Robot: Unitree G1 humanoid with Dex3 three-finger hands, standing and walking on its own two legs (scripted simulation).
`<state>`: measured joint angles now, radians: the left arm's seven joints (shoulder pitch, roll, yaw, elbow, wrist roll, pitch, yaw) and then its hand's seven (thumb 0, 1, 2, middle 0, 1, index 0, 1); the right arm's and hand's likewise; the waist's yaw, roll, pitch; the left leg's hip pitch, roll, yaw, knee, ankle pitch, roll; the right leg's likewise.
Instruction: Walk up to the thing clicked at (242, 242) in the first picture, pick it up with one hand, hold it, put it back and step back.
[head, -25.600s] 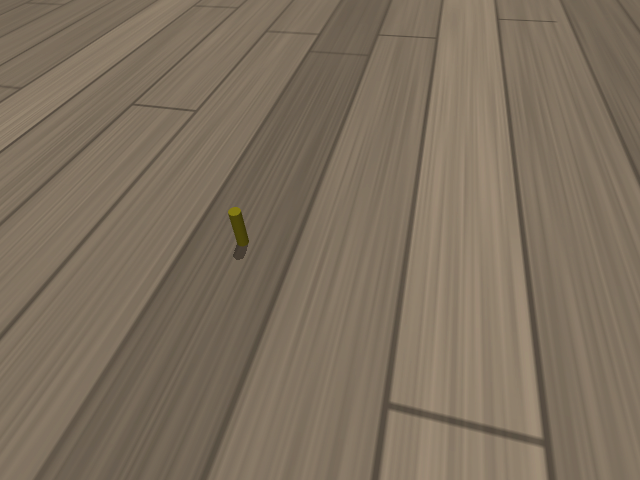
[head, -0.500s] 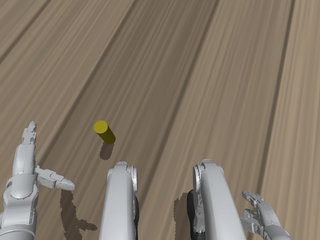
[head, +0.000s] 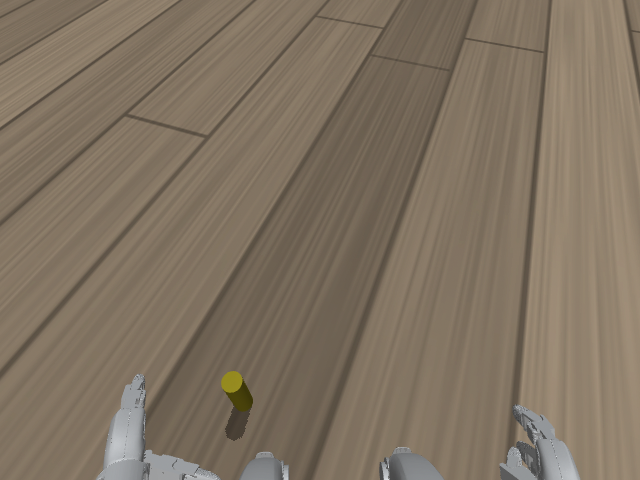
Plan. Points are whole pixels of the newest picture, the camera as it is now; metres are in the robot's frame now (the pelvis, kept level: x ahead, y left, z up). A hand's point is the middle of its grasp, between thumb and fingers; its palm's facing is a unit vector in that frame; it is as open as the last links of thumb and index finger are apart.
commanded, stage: home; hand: left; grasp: from the side
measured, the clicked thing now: (238, 392) +0.41 +0.23 -0.59
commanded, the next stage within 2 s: stand in 1.90 s
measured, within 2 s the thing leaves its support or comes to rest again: neither
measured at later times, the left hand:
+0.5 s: hand (165, 459) +0.18 +0.19 -0.02, palm faces +0.13 -0.95 -0.30, open 17.7 cm
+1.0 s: hand (174, 459) +0.18 +0.18 -0.01, palm faces +0.12 -0.95 -0.29, open 17.7 cm
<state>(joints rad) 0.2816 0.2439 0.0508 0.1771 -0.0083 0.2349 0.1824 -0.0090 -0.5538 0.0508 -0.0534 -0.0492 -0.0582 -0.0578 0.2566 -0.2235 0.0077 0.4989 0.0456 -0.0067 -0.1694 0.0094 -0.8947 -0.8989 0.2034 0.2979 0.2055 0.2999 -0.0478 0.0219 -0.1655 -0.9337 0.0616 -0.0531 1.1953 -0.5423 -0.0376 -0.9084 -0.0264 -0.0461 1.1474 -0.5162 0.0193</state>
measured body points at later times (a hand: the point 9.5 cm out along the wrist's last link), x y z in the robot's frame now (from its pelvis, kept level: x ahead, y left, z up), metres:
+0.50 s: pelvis +0.02 +0.01 +0.04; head +0.04 +0.01 +0.49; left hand +0.17 +0.24 +0.01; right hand +0.19 -0.23 -0.03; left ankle +0.02 +0.14 -0.64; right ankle +0.02 -0.14 -0.64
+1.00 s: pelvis +0.01 +0.00 +0.04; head +0.03 +0.00 +0.49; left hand +0.17 +0.23 +0.01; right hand +0.17 -0.24 -0.03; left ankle +0.02 +0.14 -0.64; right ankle +0.02 -0.14 -0.64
